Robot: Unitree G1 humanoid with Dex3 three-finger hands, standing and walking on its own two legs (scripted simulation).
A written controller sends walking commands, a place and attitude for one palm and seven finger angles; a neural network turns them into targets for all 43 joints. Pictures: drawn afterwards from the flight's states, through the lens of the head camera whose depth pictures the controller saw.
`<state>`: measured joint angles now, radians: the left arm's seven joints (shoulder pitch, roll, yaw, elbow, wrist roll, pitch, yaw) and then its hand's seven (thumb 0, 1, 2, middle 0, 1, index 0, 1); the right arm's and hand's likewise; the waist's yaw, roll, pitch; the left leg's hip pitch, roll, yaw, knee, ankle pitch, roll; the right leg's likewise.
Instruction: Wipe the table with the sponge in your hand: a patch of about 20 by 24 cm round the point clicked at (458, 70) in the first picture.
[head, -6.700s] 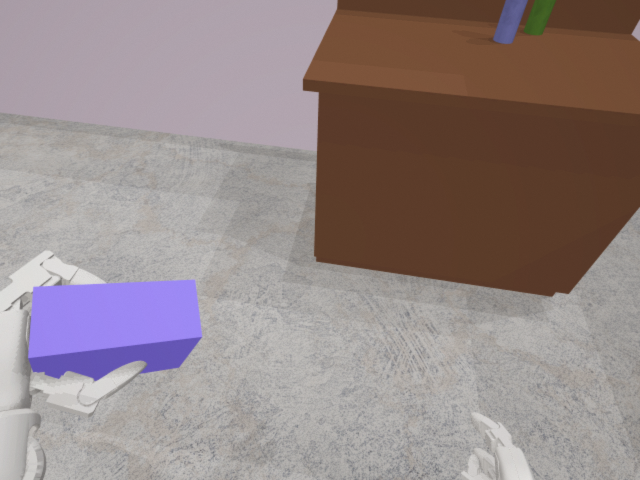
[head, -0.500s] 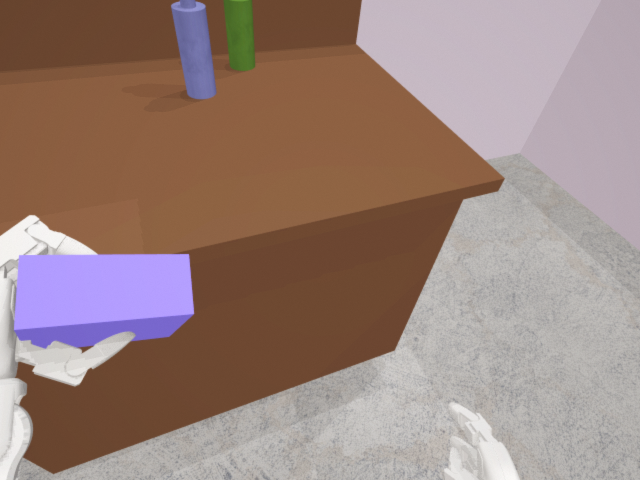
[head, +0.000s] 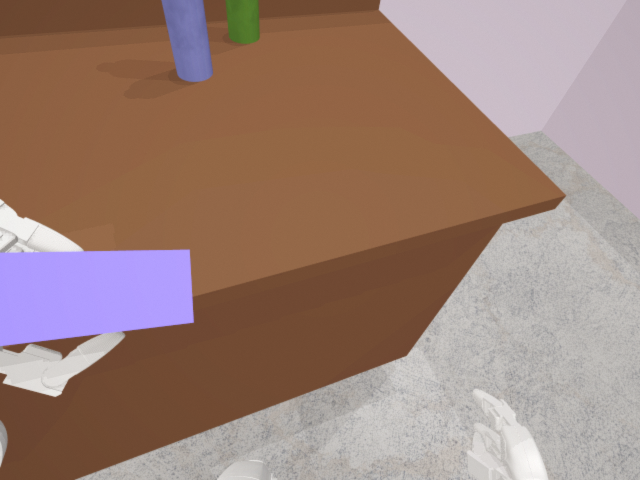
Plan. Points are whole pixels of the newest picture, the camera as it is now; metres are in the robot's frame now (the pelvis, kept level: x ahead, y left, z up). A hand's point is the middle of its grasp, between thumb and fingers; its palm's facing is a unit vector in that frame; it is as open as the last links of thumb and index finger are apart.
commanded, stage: shuffle to correct the standing spot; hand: left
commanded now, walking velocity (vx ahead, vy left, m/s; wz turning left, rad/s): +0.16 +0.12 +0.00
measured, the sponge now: (122, 295) +0.23 +0.20 +0.17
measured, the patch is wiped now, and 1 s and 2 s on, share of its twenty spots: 0.00 0.00 0.00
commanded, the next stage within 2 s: come to a stop and stand still in 0.04 s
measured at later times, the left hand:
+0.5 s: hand (77, 235) +0.28 +0.25 +0.19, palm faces +0.42 -0.82 -0.38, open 10.1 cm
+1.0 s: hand out of the picture +0.29 +0.34 +0.19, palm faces +0.37 -0.84 -0.39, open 10.1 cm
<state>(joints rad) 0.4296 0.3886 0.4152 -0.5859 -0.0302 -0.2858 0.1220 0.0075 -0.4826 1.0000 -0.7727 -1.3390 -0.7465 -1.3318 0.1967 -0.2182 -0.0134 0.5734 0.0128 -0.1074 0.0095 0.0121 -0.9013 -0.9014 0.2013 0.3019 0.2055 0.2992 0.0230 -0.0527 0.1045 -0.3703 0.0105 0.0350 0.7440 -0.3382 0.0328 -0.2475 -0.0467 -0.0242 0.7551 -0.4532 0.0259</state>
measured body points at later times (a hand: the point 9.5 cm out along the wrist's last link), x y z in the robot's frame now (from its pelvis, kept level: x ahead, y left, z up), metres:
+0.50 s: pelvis +0.06 +0.01 +0.02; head +0.08 +0.02 +0.47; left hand +0.25 +0.30 +0.21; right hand +0.24 -0.23 -0.06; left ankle +0.08 +0.14 -0.71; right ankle +0.11 -0.08 -0.71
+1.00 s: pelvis +0.06 +0.09 +0.03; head +0.09 +0.12 +0.47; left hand +0.27 +0.38 +0.21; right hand +0.22 -0.12 -0.05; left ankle +0.08 +0.13 -0.71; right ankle +0.05 -0.05 -0.71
